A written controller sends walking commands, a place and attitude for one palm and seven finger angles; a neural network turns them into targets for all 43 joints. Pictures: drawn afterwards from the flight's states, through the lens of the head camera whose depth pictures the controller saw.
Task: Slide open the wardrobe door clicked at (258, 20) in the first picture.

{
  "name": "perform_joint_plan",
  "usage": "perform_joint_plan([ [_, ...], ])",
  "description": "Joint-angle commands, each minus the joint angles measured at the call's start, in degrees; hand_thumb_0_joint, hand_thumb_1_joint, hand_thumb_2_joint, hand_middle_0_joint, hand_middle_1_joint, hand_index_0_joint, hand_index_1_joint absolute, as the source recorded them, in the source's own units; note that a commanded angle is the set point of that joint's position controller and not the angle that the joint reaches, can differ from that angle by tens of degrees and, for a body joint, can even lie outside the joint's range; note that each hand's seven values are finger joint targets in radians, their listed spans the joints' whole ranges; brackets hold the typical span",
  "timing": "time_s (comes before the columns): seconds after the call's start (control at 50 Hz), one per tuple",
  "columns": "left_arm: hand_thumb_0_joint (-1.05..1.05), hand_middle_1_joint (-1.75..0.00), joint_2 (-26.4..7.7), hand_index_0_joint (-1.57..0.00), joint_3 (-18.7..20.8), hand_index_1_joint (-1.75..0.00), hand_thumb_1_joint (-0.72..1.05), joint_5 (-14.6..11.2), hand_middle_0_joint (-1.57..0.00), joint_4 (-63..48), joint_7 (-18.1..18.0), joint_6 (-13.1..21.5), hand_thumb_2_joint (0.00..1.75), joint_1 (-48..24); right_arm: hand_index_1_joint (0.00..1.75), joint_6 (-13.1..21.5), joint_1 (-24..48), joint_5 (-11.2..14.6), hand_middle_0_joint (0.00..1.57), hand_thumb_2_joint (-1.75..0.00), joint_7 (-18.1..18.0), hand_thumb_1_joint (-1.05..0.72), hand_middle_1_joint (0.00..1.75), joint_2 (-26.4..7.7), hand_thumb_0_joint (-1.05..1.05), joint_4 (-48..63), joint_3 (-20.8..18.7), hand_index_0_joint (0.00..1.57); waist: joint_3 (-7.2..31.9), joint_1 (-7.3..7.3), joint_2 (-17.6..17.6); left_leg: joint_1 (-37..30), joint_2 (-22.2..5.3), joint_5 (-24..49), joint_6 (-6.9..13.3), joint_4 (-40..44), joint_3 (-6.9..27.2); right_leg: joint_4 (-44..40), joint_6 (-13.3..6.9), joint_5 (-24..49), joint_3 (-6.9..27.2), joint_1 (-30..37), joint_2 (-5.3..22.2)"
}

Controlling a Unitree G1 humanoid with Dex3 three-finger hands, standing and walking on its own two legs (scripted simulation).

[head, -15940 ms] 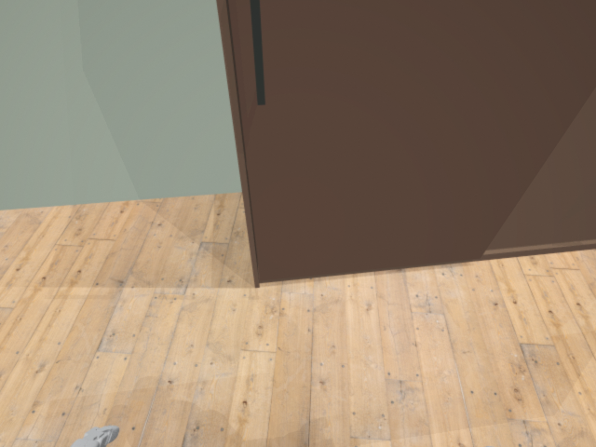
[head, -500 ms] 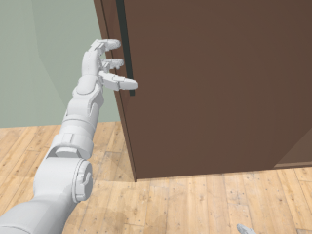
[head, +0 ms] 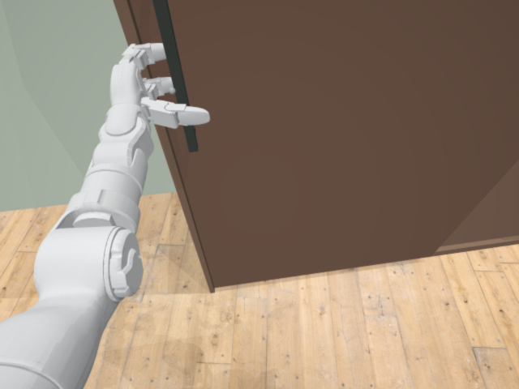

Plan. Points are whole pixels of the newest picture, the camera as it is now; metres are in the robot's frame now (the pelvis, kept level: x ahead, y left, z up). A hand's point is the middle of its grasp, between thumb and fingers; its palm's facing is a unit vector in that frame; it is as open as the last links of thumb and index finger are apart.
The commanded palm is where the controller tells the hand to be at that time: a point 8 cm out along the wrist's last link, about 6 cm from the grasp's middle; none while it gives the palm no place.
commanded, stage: feel for the door with the fingertips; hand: left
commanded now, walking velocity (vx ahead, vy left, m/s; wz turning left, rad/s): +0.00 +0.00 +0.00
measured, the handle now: (175, 61) +0.55 +0.11 +0.23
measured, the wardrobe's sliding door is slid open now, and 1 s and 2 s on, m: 0.00 0.00 0.00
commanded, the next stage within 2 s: slide the fingers in behind the handle in 0.02 s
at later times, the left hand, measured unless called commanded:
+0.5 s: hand (164, 99) +0.49 +0.13 +0.20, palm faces +0.10 -1.00 +0.00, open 13.9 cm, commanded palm +0.46 +0.17 +0.20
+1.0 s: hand (192, 94) +0.50 +0.09 +0.20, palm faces +0.09 -1.00 +0.01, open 14.0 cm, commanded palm +0.46 +0.14 +0.20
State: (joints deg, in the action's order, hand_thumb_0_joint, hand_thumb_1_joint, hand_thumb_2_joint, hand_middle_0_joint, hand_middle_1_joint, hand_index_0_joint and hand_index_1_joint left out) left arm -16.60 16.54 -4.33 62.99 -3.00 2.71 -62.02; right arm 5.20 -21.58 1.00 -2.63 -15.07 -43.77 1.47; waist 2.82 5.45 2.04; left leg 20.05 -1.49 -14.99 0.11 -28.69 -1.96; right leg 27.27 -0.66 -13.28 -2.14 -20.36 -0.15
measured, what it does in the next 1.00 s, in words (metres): stands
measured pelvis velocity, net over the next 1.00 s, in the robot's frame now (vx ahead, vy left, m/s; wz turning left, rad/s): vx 0.01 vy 0.00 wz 0.00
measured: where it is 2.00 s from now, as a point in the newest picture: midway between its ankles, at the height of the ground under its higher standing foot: outside the picture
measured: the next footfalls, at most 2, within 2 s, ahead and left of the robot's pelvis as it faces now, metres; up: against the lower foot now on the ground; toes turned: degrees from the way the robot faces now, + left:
none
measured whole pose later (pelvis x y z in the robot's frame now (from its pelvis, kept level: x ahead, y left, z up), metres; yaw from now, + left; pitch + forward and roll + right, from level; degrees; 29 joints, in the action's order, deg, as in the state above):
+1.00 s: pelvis +0.01 +0.00 +0.00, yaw +0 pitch +6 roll +0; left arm -10.7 13.4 -3.6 57.6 -7.7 0.6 -59.7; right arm 3.1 -20.0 0.5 -1.5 -13.2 -42.6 1.2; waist 3.3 4.3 2.1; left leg 19.2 -1.4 -15.8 0.1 -28.8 -2.0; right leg 27.7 -0.6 -14.3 -2.0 -19.7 0.0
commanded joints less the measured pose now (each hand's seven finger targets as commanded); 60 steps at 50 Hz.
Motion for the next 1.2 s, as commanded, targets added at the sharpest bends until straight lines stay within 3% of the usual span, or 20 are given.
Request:
perform_joint_plan([
  [0.0,0.0,-1.2,-13.29,-0.3,1.3,-1.2,-0.5,1.18,-0.3,-12.74,-0.15,4.51,0.3,-30.49,0.3,2.0,-2.79,-0.43,0.2,-0.9,0.07,-0.9,0.3,-7.42,0.0,5.92,-2.86,0.2,20.16,0.05,-4.12,-6.0,1.43,14.01,2.33,1.59,1.0,-1.4,-0.51,19.58,0.92,9.93,-0.79],
  [0.08,0.0,-1.2,-15.06,-0.3,2.46,-1.2,-0.5,1.64,-0.3,-13.87,-0.04,5.11,0.3,-30.68,0.3,1.54,-3.19,-0.23,0.2,-0.9,0.3,-0.9,0.3,-7.6,0.0,6.22,-3.28,0.2,20.7,-0.06,-2.82,-6.48,1.34,14.55,2.36,1.23,0.87,-1.31,-0.64,19.81,1.04,9.9,-0.95],
  [0.12,0.0,-1.2,-12.95,-0.3,0.96,-1.2,-0.5,1.31,-0.3,-13.58,0.42,4.76,0.3,-31.34,0.3,1.55,-3.09,-0.06,0.2,-0.9,0.35,-0.9,0.3,-7.36,0.0,6.26,-3.25,0.2,20.06,0.18,-1.49,-6.84,1.35,13.69,2.24,1.21,0.73,-1.62,-0.73,18.81,1.14,8.99,-0.98],
  [0.14,0.0,-1.2,-13.74,-0.3,1.65,-1.2,-0.5,1.34,-0.3,-13.29,0.3,4.82,0.3,-30.72,0.3,1.49,-3.68,-0.14,0.2,-0.9,0.32,-0.9,0.3,-7.54,0.0,6.23,-3.42,0.2,20.38,0.2,-3.69,-6.85,1.12,14.05,2.3,1.32,1.0,-1.57,-0.66,18.77,0.79,9.53,-1.03],
  [0.16,0.0,-1.2,-12.17,-0.3,0.58,-1.2,-0.5,1.01,-0.3,-13.99,0.53,4.68,0.3,-30.06,0.3,1.52,-3.08,-0.04,0.2,-0.9,0.44,-0.9,0.3,-7.35,0.0,6.55,-3.31,0.2,20.44,0.01,-1.38,-7.24,1.22,14.24,2.23,1.35,0.84,-1.47,-0.75,18.94,0.91,9.12,-1.08],
  [0.24,0.0,-1.2,-13.1,-0.3,2.12,-1.2,-0.5,0.58,-0.3,-16.41,0.42,4.57,0.3,-26.8,0.3,1.4,-3.05,-0.05,0.2,-0.9,0.6,-0.9,0.3,-7.48,0.0,7.13,-3.54,0.2,23.0,-1.24,-2.52,-8.46,1.02,17.33,2.16,1.14,0.81,-1.02,-0.93,21.28,0.64,10.97,-1.29],
  [0.32,0.0,-1.2,-9.65,-0.3,-0.82,-1.2,-0.5,0.57,-0.3,-18.36,0.77,3.6,0.3,-25.89,0.3,1.39,-1.75,0.29,0.2,-0.9,0.74,-0.9,0.3,-7.06,0.0,7.66,-3.4,0.2,20.4,-0.79,-1.71,-8.51,0.86,16.36,2.12,1.38,0.69,-1.37,-0.93,20.15,0.54,9.58,-1.3],
  [0.38,0.0,-1.2,-8.78,-0.3,-1.21,-1.2,-0.5,-0.1,-0.3,-17.9,0.64,2.62,0.3,-26.85,0.3,1.31,-1.43,0.49,0.2,-0.9,0.44,-0.9,0.3,-7.11,0.0,7.4,-3.39,0.2,17.78,-0.27,-3.96,-8.07,0.77,14.18,2.3,1.7,0.92,-2.11,-0.74,18.01,0.37,8.56,-1.31],
  [0.46,0.0,-1.2,-5.79,-0.3,-4.02,-1.2,-0.5,-0.7,-0.3,-23.55,0.43,2.86,0.3,-30.69,0.3,1.76,-0.54,0.51,0.2,-0.9,0.29,-0.9,0.3,-6.58,0.0,7.51,-3.25,0.2,21.97,-0.14,0.9,-12.56,0.77,16.84,1.77,1.25,1.84,-1.56,-1.03,18.29,0.28,7.9,-1.23],
  [0.52,0.0,-1.2,-3.32,-0.3,-5.42,-1.2,-0.5,-1.01,-0.3,-22.02,-0.19,2.36,0.3,-29.68,0.3,1.99,0.06,0.44,0.2,-0.9,0.36,-0.9,0.3,-6.28,0.0,6.89,-2.9,0.2,20.22,0.01,-0.63,-12.26,0.73,16.66,1.54,1.28,2.15,-1.64,-1.0,17.79,0.0,6.95,-1.35],
  [0.54,0.0,-1.2,-4.04,-0.3,-4.76,-1.2,-0.5,-0.93,-0.3,-20.68,-0.55,2.15,0.3,-29.46,0.3,1.92,-0.24,0.35,0.2,-0.9,0.22,-0.9,0.3,-6.55,0.0,6.52,-3.07,0.2,18.97,0.34,-3.32,-11.48,0.58,16.08,1.72,1.4,2.3,-1.84,-0.82,17.27,-0.21,6.9,-1.33],
  [0.6,0.0,-1.2,-2.24,-0.3,-5.96,-1.2,-0.5,-0.46,-0.3,-18.61,-1.49,0.95,0.3,-30.26,0.3,1.68,0.32,0.3,0.2,-0.9,0.27,-0.9,0.3,-6.27,0.0,6.25,-2.78,0.2,17.54,0.39,-3.04,-10.01,0.86,14.35,1.57,1.87,2.26,-1.7,-0.81,16.06,-0.26,6.18,-1.09],
  [0.68,0.0,-1.2,-6.07,-0.3,-1.72,-1.2,-0.5,0.08,-0.3,-17.67,-3.45,0.94,0.3,-29.64,0.3,1.17,0.15,-0.23,0.2,-0.9,0.32,-0.9,0.3,-6.33,0.0,6.13,-2.66,0.2,20.31,-1.15,-3.85,-9.67,1.03,16.22,1.47,1.54,2.31,-0.87,-1.03,17.76,-0.03,8.1,-0.97],
  [0.8,0.0,-1.2,-3.67,-0.3,-3.6,-1.2,-0.5,1.27,-0.3,-19.29,-4.48,2.64,0.3,-29.5,0.3,0.8,0.15,-0.6,0.2,-0.9,0.82,-0.9,0.3,-5.73,0.0,6.78,-2.91,0.2,21.76,-0.9,-3.88,-9.69,1.03,18.53,1.46,0.96,1.59,-0.2,-0.94,20.9,0.17,9.36,-0.95],
  [0.86,0.0,-1.2,-3.54,-0.3,-3.49,-1.2,-0.5,0.99,-0.3,-17.09,-4.44,1.97,0.3,-28.82,0.3,0.31,0.0,-0.5,0.2,-0.9,0.68,-0.9,0.3,-5.91,0.0,6.56,-2.96,0.2,19.77,-0.58,-5.94,-8.29,1.0,17.01,1.79,1.19,1.32,-0.84,-0.72,20.6,0.17,9.41,-1.01],
  [0.88,0.0,-1.2,-5.76,-0.3,-1.8,-1.2,-0.5,1.21,-0.3,-17.75,-4.57,1.93,0.3,-29.32,0.3,0.15,-0.27,-0.57,0.2,-0.9,0.65,-0.9,0.3,-6.07,0.0,6.52,-3.06,0.2,20.42,-0.97,-5.8,-8.09,1.02,16.99,1.73,1.4,1.35,-0.7,-0.8,20.83,0.24,10.19,-0.94],
  [1.0,0.0,-1.2,-3.78,-0.3,-3.27,-1.2,-0.5,1.14,-0.3,-23.57,-4.58,2.52,0.3,-28.89,0.3,0.29,0.1,-0.5,0.2,-0.9,0.85,-0.9,0.3,-5.45,0.0,7.09,-3.33,0.2,24.52,-1.61,-1.71,-11.34,1.17,21.75,1.63,0.67,0.97,-0.35,-1.13,24.72,0.38,11.87,-1.14],
  [1.04,0.0,-1.2,-1.41,-0.3,-4.94,-1.2,-0.5,0.7,-0.3,-22.73,-4.29,2.09,0.3,-27.29,0.3,0.14,-0.01,-0.47,0.2,-0.9,0.83,-0.9,0.3,-5.49,0.0,6.95,-3.47,0.2,23.26,-1.14,-4.27,-10.9,1.09,21.51,1.72,0.99,0.87,-0.84,-0.86,24.94,0.1,12.14,-1.21],
  [1.08,0.0,-1.2,-2.19,-0.3,-4.04,-1.2,-0.5,0.33,-0.3,-20.73,-3.97,1.09,0.3,-26.33,0.3,0.18,-0.12,-0.38,0.2,-0.9,0.75,-0.9,0.3,-5.81,0.0,6.52,-3.49,0.2,20.54,-0.88,-7.05,-8.77,1.22,18.38,2.06,1.54,0.63,-1.53,-0.61,23.6,0.12,11.88,-1.28],
  [1.18,0.0,-1.2,-4.43,-0.3,-2.16,-1.2,-0.5,0.48,-0.3,-21.52,-4.16,-0.12,0.3,-25.87,0.3,-0.42,0.99,-0.31,0.2,-0.9,0.4,-0.9,0.3,-5.59,0.0,6.93,-3.18,0.2,19.77,-1.87,-4.64,-7.71,1.75,16.56,2.26,2.14,0.02,-2.12,-0.64,22.93,0.73,13.04,-0.79],
])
